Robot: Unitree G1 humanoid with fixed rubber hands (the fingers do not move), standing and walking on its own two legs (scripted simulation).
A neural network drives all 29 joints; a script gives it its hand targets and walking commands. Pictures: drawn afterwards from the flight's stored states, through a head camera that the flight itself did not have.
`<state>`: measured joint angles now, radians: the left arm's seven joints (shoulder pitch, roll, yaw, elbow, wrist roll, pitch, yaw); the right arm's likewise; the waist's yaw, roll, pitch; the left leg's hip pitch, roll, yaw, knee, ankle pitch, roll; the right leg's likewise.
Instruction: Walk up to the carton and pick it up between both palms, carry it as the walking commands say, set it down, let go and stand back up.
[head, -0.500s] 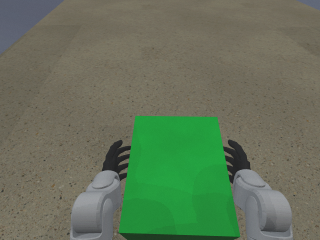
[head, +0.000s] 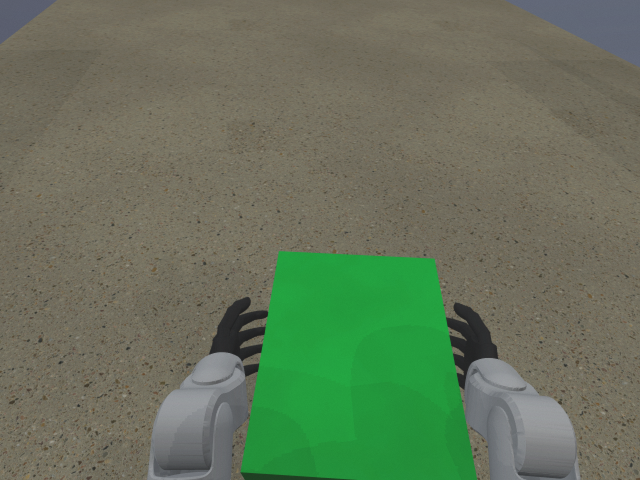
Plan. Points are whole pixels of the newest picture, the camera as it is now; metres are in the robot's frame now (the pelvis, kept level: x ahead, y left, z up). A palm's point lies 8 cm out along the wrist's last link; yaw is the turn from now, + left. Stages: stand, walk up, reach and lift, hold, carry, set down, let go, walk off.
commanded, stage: carry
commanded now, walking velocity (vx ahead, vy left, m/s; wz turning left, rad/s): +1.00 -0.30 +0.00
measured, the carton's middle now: (348, 395) +0.24 -0.02 +0.00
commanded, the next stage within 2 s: none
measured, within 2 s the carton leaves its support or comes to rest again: neither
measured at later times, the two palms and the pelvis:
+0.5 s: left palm (302, 155) +0.68 +0.03 +0.08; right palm (435, 147) +0.72 -0.24 +0.07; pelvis +0.46 -0.14 +0.00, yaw +8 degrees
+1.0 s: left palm (332, 56) +1.22 -0.07 +0.08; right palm (426, 57) +1.21 -0.35 +0.09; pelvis +0.97 -0.20 +0.01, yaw -1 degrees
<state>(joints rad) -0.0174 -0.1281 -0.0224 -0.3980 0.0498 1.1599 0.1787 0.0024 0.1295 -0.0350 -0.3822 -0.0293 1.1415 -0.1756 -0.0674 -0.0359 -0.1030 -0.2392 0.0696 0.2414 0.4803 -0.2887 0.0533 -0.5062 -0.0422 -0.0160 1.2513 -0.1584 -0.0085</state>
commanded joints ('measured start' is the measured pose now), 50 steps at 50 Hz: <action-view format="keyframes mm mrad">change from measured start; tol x32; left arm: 1 -289 -944 -505 -59 -180 -53 -94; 50 -339 -969 -536 -110 -222 -66 -112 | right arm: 1 -453 884 592 -154 297 -32 161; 50 -425 890 575 -166 274 -45 168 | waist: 1 44 119 -61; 14 105 332 -218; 17 133 -350 -334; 50 56 187 -12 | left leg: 1 292 272 -367 -306 154 1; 9 346 204 -10 -454 631 -38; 14 388 196 66 57 1151 -39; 18 -442 -45 -303 995 -207 3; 31 -439 -3 -11 238 295 -62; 38 203 -173 162 50 269 -27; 39 435 -105 110 -52 228 -13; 41 564 477 -968 -300 -256 243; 50 240 146 -64 -299 650 -22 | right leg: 1 -259 -55 9 -110 100 19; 15 562 132 -338 -760 -33 -70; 17 922 -282 426 -922 -258 -277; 19 814 -261 281 -894 206 -194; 24 560 -219 117 -1101 -128 -149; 37 711 -63 -178 -826 1383 -78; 39 517 -30 -220 -299 1177 -64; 41 -56 118 79 429 -147 19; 50 -128 -11 -109 -306 108 35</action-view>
